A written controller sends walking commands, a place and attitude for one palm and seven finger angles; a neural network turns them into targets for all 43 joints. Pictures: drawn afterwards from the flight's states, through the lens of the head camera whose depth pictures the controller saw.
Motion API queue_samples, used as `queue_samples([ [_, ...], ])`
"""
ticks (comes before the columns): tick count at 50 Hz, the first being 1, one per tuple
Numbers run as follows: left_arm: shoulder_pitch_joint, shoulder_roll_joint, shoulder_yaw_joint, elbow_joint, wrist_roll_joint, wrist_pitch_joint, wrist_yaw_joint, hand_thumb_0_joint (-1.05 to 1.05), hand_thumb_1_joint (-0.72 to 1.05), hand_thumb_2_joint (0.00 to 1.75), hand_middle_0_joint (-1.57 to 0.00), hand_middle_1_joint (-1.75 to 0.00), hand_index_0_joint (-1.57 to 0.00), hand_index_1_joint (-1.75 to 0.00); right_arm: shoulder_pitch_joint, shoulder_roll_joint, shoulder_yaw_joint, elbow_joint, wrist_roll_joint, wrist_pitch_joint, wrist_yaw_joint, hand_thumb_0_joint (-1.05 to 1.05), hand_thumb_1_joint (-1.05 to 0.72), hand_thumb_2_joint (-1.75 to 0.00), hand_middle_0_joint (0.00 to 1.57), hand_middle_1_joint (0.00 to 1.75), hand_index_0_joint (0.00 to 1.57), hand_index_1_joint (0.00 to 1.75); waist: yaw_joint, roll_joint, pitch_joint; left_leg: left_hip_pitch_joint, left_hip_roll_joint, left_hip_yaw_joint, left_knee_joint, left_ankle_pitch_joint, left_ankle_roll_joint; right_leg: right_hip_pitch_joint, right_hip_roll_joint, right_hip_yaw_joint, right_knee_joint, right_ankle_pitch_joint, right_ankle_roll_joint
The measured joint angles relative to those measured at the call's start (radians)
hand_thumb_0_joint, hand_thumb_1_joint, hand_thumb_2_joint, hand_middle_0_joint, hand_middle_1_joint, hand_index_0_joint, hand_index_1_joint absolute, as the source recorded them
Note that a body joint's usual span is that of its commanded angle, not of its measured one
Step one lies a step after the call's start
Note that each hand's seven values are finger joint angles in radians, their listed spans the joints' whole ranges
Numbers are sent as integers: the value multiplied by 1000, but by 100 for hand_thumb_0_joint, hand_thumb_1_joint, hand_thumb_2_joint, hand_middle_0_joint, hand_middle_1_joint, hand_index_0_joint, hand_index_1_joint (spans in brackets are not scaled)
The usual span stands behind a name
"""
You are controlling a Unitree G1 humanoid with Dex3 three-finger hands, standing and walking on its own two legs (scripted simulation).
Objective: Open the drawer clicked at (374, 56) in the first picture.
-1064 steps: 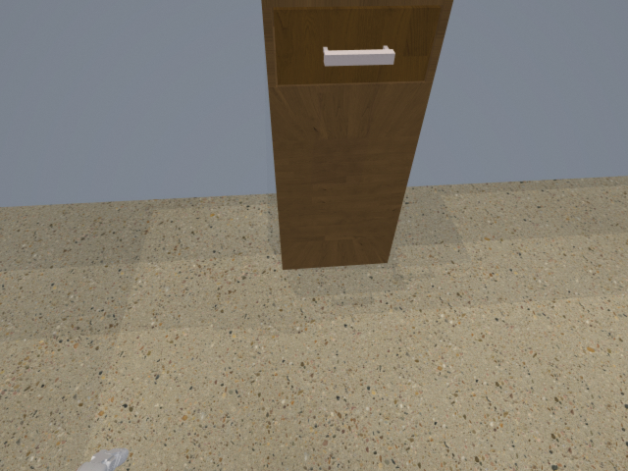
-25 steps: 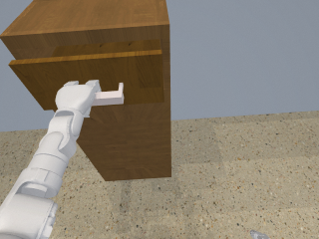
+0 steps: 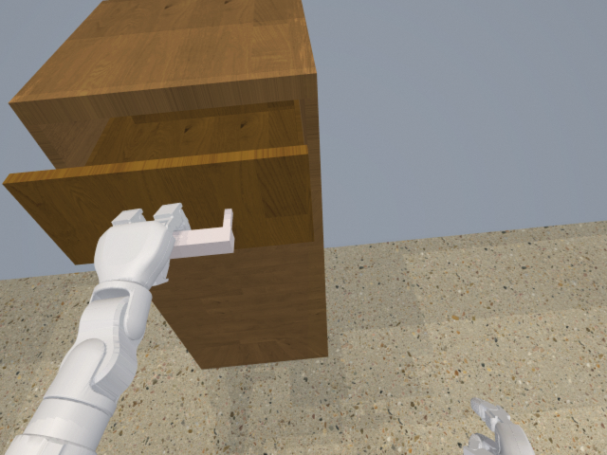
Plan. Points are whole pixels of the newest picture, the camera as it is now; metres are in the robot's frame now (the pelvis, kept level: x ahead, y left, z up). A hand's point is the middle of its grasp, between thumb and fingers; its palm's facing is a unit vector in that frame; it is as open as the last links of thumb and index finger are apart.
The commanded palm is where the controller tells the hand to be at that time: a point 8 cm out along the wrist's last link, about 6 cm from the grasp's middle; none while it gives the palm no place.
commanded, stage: pull the drawer open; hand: left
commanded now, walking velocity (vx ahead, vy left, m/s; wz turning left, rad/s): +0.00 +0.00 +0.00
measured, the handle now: (173, 233) +0.38 +0.21 +0.10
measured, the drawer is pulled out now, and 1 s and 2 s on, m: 0.13 0.24 0.30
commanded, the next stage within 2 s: open the thumb to release the handle in 1.74 s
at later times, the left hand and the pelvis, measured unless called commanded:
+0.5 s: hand (150, 301) +0.29 +0.22 +0.08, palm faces +0.03 -0.07 -1.00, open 5.8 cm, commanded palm +0.26 +0.21 +0.14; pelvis -0.01 -0.01 +0.00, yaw +3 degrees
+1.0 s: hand (139, 353) +0.22 +0.20 +0.08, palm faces +0.08 -0.14 -0.99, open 6.0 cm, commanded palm +0.17 +0.21 +0.14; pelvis -0.01 -0.01 +0.00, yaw +0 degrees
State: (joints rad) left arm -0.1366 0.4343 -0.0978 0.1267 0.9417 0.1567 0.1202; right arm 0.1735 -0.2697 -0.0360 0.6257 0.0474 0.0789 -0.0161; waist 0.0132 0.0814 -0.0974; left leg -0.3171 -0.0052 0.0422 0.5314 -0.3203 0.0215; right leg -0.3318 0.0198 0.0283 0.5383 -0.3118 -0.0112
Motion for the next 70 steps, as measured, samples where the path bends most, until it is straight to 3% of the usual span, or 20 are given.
queue_samples([
  [9, 153, -39, -71, -204, 17, 65, -27, 5, 66, 76, -39, -135, -42, -135, -116, 29, 34, -41, -11, 7, 23, 1, -90, -90, 20, 30, 20, 30, 50, 10, 4, 49, -14, -19, -18, -1, 4, 58, -14, -18, -19, -10, 5],
  [13, 98, -44, -122, -178, 40, 68, -28, 4, 66, 79, -38, -135, -42, -135, -143, 34, 48, -22, -17, 12, 8, 1, -90, -90, 20, 30, 20, 30, 81, 5, 22, 49, -20, -44, -3, -1, 0, 69, -20, -44, -9, -17, 1],
  [16, 63, -46, -131, -149, 51, 68, -33, 3, 66, 81, -38, -135, -42, -135, -156, 46, 59, -7, -22, 19, -2, 1, -90, -90, 20, 30, 20, 30, 90, 4, 34, 49, -20, -52, -3, 5, -3, 70, -20, -52, -8, -14, -3],
  [23, 29, -29, -110, -96, 31, 50, -57, 2, 66, 81, -38, -135, -42, -135, -125, 61, 73, 18, -26, 24, -23, 1, -90, -90, 20, 30, 20, 30, 81, 11, 43, 51, -13, -56, -7, 15, -12, 70, -13, -56, -5, -7, -12],
  [32, 13, -18, -44, -40, 18, 3, -53, 2, 67, 80, -37, -135, -42, -135, -59, 29, 49, 41, -26, 9, -38, 1, -90, -90, 20, 30, 20, 30, 55, 8, 56, 40, -5, -47, -10, 32, -21, 46, -6, -47, 10, 5, -21],
  [42, 266, -14, 51, -250, -16, -12, -23, 6, 67, 75, -35, -135, -42, -135, -28, -6, 12, 0, -28, -12, -4, 1, -90, -90, 20, 30, 20, 30, 18, 6, 40, 49, 7, -8, -16, 23, -21, 35, 7, -8, 15, 5, -20],
  [50, 488, -24, 26, -462, -4, -5, 18, 6, 66, 75, -36, -135, -42, -135, -60, -2, 13, -24, -31, -6, 27, 1, -90, -90, 20, 30, 20, 30, 40, 8, 30, 49, 5, -6, 5, 0, -15, 42, 6, -7, 23, -11, -14],
  [62, 680, -35, -23, -615, 14, -9, 40, 7, 66, 75, -33, -135, -42, -135, -120, 45, 66, -76, -30, 8, 71, 1, -90, -90, 20, 30, 20, 30, 87, 28, 8, 39, 4, -19, 50, -30, -11, 46, 4, -19, 46, -34, -7],
  [70, 760, -21, -10, -665, 7, -15, 61, 7, 66, 74, -30, -135, -42, -135, -110, 46, 92, -100, -32, 18, 85, 1, -90, -90, 20, 30, 20, 30, 84, 24, 1, 27, 16, -15, 79, -45, -16, 36, 15, -15, 62, -39, -10],
])
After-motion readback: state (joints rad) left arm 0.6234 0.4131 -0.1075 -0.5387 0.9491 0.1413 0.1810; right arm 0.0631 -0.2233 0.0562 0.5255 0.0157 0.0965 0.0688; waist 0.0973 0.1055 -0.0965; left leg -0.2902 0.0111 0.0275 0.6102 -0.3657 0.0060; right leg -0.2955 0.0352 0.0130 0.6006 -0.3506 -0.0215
